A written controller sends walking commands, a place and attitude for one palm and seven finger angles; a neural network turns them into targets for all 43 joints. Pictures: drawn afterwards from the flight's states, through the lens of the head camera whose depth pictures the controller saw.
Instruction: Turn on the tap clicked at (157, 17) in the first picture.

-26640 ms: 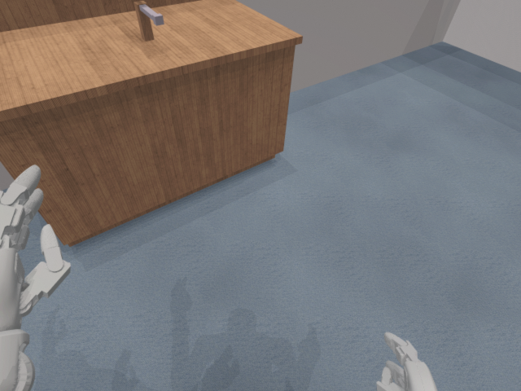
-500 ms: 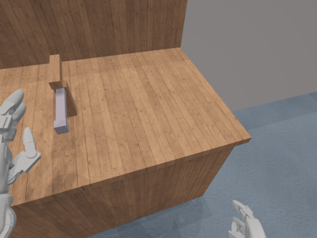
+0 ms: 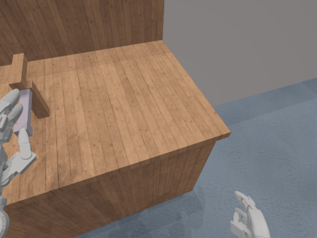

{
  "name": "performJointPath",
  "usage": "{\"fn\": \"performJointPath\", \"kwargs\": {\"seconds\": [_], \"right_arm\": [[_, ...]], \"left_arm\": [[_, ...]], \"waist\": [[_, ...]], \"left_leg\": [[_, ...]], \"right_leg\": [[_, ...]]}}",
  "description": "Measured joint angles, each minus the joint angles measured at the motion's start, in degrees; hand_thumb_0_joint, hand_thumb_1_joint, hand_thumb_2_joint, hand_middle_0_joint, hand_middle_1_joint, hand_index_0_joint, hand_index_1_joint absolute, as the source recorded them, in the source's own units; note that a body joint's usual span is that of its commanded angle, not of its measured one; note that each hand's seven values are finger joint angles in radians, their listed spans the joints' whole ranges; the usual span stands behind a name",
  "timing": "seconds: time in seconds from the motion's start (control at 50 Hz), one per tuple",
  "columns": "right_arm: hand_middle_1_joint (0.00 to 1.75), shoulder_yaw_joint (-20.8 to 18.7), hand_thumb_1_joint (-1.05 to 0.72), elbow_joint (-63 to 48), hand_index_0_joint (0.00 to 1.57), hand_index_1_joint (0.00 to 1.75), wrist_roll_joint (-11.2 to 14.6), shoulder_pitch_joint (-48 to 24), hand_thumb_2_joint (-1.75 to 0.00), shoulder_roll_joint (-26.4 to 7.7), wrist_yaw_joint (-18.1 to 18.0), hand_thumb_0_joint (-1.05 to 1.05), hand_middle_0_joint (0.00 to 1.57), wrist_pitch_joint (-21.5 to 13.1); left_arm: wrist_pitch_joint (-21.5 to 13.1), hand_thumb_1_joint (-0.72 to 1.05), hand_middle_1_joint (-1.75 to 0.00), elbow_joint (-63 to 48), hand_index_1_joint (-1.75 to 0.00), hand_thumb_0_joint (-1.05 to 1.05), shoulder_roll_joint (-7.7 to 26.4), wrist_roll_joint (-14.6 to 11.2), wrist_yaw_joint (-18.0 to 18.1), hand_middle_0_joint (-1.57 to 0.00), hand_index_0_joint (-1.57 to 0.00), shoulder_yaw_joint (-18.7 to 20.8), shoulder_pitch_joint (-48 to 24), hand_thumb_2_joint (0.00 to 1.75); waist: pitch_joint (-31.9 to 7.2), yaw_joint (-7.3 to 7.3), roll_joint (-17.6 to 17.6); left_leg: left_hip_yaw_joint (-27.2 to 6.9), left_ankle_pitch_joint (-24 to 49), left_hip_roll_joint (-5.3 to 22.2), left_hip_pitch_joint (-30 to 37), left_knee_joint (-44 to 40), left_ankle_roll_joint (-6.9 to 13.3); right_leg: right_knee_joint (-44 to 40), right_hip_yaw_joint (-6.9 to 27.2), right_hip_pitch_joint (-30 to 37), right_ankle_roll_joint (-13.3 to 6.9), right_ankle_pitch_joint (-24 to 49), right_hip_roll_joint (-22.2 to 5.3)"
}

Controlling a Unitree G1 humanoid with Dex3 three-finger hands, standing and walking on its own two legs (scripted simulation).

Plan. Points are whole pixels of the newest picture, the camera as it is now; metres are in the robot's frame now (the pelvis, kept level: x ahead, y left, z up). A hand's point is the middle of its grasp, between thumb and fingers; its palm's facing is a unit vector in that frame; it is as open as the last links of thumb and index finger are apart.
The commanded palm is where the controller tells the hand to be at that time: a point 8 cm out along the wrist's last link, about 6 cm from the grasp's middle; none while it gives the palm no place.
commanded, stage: come to a stop and stand still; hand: left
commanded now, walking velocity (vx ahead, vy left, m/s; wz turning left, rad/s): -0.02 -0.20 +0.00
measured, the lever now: (23, 130) +0.33 +0.36 +0.09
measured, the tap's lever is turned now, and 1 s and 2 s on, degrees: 0 0 0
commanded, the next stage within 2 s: look again from close up in 1.26 s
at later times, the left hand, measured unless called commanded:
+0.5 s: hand (16, 159) +0.22 +0.27 +0.16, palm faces +0.41 -0.81 -0.42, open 7.5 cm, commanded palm +0.16 +0.30 +0.18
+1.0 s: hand out of the picture +0.22 +0.37 +0.18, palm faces +0.46 -0.83 -0.31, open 7.5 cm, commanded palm +0.16 +0.39 +0.18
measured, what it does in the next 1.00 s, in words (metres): shifts its weight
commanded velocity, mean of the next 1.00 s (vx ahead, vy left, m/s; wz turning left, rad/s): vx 0.00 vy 0.02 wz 0.00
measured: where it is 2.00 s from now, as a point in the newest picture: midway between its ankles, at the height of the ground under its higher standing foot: outside the picture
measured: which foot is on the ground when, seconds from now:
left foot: down 0.00-1.00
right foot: down 0.00-1.00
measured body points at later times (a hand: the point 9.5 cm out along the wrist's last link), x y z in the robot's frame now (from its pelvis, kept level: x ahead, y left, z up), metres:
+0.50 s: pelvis +0.00 +0.01 +0.01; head +0.02 +0.01 +0.46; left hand +0.19 +0.31 +0.19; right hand +0.19 -0.21 -0.07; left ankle -0.01 +0.14 -0.74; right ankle +0.03 -0.05 -0.74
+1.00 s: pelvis +0.00 +0.10 +0.00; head +0.02 +0.14 +0.45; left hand +0.19 +0.41 +0.19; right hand +0.18 -0.10 -0.07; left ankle -0.02 +0.14 -0.74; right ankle +0.00 -0.04 -0.73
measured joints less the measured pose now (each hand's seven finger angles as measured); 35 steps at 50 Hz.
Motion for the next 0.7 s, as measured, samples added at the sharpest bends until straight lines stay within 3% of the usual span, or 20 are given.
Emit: {"fn": "performJointPath", "kwargs": {"seconds": [0.22,0.48,0.52,0.58,0.62,0.7], "right_arm": [[0.30,-0.41,-0.90,1.88,0.20,0.30,0.73,1.23,-0.90,-1.79,-0.74,0.02,0.20,1.22],[0.30,0.96,-0.90,2.12,0.20,0.30,0.72,-0.31,-0.90,-1.14,-0.87,0.02,0.20,1.94],[0.30,0.28,-0.91,2.21,0.20,0.30,0.29,0.61,-0.90,-0.21,-1.20,0.02,0.20,-0.29],[0.30,1.16,-0.90,2.16,0.20,0.30,0.20,-0.34,-0.90,0.28,-0.08,0.01,0.20,-1.59],[0.30,1.29,-0.90,1.35,0.20,0.30,0.14,-0.73,-0.90,-0.27,0.85,0.01,0.21,-2.31],[0.30,0.98,-0.90,0.76,0.20,0.30,0.00,0.04,-0.90,-1.39,1.58,0.01,0.21,-3.45]], "left_arm": [[0.88,0.88,-0.30,0.68,-0.30,0.02,-1.12,0.41,1.99,-0.21,-0.21,-1.52,2.46,0.89],[1.73,0.89,-0.30,3.99,-0.30,0.02,-1.98,1.29,2.80,-0.21,-0.21,-2.77,1.01,0.89],[0.91,0.88,-0.30,7.21,-0.30,0.02,2.07,4.20,0.29,-0.21,-0.21,-1.20,-6.49,0.89],[-2.17,0.88,-0.30,12.38,-0.30,0.02,5.14,2.65,0.89,-0.21,-0.21,3.22,-13.55,0.89],[-2.46,0.89,-0.30,11.76,-0.30,0.02,2.96,1.56,1.91,-0.21,-0.21,3.55,-12.50,0.89],[-3.00,0.89,-0.30,5.92,-0.30,0.02,-2.61,1.79,1.60,-0.20,-0.20,-2.79,-3.95,0.89]], "waist": [[-1.22,-1.26,0.91],[-1.20,0.78,2.38],[-0.18,2.73,1.50],[1.21,3.51,0.09],[1.72,2.87,0.24],[1.32,1.34,1.55]], "left_leg": [[-1.49,0.06,0.66,0.23,-0.21,2.36],[-1.30,1.80,-0.84,3.03,-4.21,1.08],[-0.80,2.79,-0.78,1.75,-2.98,1.89],[-0.06,2.14,-1.02,1.18,-3.12,1.92],[1.10,2.39,-1.92,1.31,-3.31,2.35],[2.70,2.00,-3.99,1.86,-3.24,4.67]], "right_leg": [[-3.20,-1.24,2.01,-0.35,0.76,0.81],[-6.53,-0.90,4.69,1.39,2.28,-0.86],[-6.93,-1.40,4.48,3.18,2.70,-1.12],[-6.41,-0.94,3.21,2.65,3.44,-1.40],[-4.91,0.13,2.38,3.00,3.03,-2.31],[-2.48,1.70,1.68,4.90,1.51,-4.28]]}}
